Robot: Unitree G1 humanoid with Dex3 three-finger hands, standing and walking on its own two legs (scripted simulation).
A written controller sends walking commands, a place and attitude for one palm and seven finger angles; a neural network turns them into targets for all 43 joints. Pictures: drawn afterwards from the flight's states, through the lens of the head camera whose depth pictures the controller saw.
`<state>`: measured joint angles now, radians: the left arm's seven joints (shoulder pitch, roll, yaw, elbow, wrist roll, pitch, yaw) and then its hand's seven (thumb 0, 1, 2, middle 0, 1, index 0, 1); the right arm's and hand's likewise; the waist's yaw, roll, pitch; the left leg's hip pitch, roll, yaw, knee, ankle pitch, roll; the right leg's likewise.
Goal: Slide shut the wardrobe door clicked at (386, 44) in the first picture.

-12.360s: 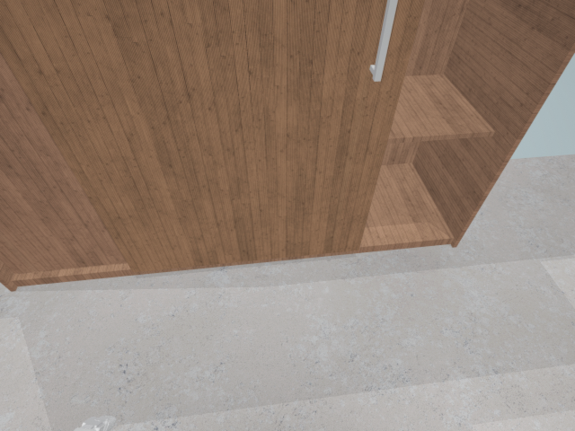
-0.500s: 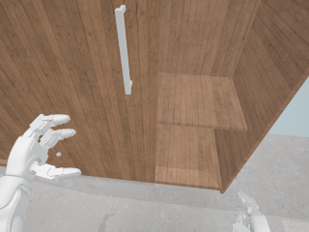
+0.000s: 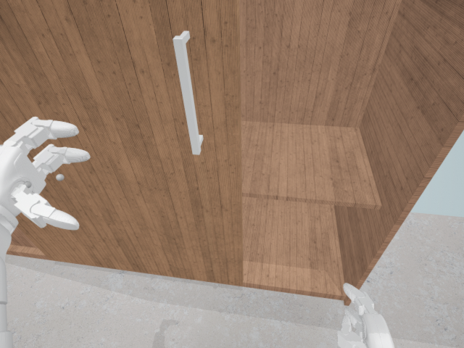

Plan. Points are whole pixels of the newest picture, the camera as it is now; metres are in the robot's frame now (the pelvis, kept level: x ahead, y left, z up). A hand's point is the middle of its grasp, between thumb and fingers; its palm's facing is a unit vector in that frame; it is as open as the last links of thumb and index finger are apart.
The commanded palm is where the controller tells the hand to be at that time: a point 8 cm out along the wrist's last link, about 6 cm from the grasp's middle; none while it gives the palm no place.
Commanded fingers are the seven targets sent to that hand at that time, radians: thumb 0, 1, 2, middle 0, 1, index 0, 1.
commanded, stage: raise the hand with hooked fingers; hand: left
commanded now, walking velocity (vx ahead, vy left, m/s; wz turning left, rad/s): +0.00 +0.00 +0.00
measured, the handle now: (191, 99) +0.53 +0.14 +0.19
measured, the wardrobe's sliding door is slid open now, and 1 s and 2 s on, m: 0.44 0.44 0.44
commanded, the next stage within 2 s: move the hooked fingers beside the handle in 0.50 s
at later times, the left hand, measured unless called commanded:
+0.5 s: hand (80, 170) +0.29 +0.25 +0.21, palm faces +0.05 -0.99 -0.12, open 14.0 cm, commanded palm +0.25 +0.30 +0.22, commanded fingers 0.00 -0.50 0.30 -0.30 -1.20 -0.30 -1.20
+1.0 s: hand (103, 151) +0.34 +0.24 +0.21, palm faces +0.01 -1.00 -0.08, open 14.0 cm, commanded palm +0.31 +0.29 +0.21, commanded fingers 0.00 -0.50 0.30 -0.30 -1.20 -0.30 -1.20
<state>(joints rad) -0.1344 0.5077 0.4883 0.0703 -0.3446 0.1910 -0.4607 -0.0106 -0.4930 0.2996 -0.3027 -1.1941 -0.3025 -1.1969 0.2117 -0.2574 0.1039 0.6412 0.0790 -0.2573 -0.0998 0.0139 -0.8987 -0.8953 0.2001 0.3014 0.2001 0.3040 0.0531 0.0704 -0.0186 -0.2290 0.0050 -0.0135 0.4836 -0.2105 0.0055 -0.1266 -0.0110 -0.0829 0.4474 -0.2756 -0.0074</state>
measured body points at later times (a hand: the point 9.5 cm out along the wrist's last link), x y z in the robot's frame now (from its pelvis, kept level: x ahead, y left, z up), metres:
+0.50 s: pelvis +0.01 -0.02 +0.00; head -0.01 -0.05 +0.45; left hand +0.28 +0.31 +0.22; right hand +0.20 -0.25 -0.07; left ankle +0.03 +0.12 -0.74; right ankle -0.02 -0.11 -0.74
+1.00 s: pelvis +0.01 -0.01 +0.00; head +0.00 -0.03 +0.45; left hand +0.33 +0.29 +0.21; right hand +0.19 -0.24 -0.08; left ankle +0.03 +0.12 -0.74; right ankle -0.02 -0.11 -0.74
